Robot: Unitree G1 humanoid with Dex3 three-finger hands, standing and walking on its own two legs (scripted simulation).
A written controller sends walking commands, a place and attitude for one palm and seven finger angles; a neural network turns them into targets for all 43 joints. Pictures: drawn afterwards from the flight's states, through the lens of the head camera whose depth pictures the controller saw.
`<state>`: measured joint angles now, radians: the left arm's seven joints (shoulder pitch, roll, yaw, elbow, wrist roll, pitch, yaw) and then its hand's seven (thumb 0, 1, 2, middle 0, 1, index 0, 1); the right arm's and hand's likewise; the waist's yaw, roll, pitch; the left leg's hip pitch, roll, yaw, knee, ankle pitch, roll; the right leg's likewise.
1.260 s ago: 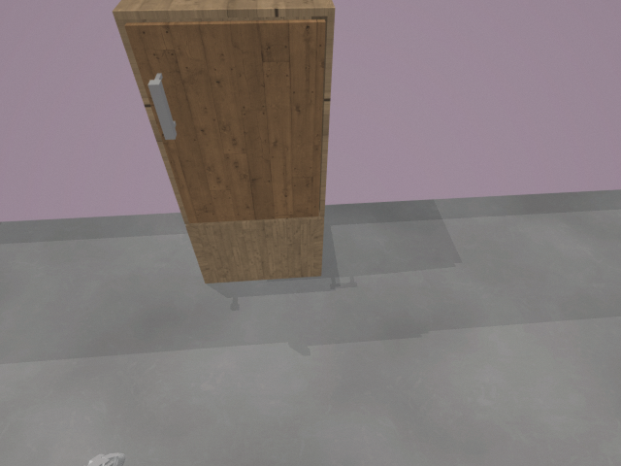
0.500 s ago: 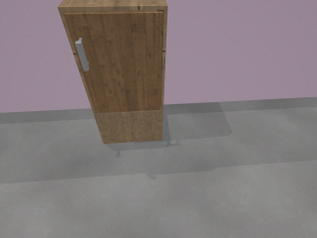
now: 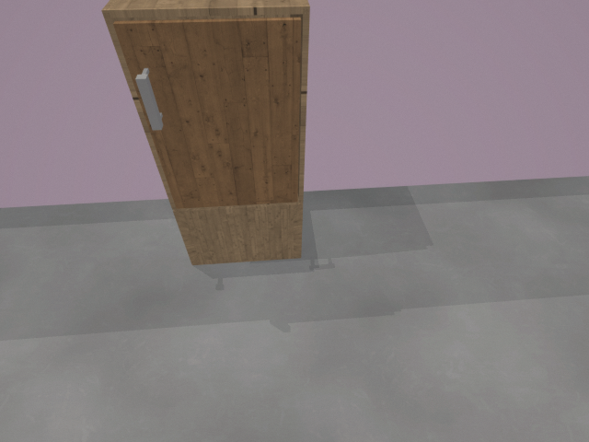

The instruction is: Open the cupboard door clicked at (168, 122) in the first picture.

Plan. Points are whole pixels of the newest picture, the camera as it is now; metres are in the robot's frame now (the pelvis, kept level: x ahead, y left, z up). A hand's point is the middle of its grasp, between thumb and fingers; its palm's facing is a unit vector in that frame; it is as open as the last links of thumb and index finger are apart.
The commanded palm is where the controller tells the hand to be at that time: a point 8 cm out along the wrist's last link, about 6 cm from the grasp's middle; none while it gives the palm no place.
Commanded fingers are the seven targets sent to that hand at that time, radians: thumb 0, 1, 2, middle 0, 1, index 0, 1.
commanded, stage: look at it before walking up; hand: left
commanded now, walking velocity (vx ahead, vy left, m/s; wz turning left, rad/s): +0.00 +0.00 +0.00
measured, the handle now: (151, 99) +0.87 +0.42 +0.01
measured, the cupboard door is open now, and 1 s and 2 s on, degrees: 0 0 0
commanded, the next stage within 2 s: turn to face it in 0.18 s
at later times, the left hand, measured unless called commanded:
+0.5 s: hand out of the picture +0.09 +0.25 -0.15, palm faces +0.00 -0.94 -0.34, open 7.4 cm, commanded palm none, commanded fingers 0.00 0.90 0.90 -0.20 -0.30 -0.20 -0.30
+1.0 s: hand out of the picture -0.01 +0.27 -0.19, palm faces +0.16 -0.97 -0.19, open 7.4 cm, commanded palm none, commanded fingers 0.00 0.90 0.90 -0.20 -0.30 -0.20 -0.30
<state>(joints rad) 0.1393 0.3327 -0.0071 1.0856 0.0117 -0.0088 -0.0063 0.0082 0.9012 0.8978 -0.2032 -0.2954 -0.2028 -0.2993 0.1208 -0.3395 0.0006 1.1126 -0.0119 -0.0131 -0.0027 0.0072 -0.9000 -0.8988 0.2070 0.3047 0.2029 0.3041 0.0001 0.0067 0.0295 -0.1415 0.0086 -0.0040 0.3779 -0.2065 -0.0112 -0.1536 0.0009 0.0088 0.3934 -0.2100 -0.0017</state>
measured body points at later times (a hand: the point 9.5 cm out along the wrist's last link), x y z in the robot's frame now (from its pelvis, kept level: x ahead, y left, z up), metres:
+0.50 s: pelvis +0.01 +0.00 +0.00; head +0.01 -0.01 +0.45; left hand +0.09 +0.29 -0.13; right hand +0.09 -0.30 -0.14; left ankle +0.00 +0.13 -0.74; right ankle +0.00 -0.12 -0.75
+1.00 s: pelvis +0.05 +0.08 -0.01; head +0.05 +0.10 +0.44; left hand -0.02 +0.32 -0.17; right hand +0.06 -0.16 -0.15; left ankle +0.02 +0.16 -0.75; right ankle +0.02 -0.06 -0.68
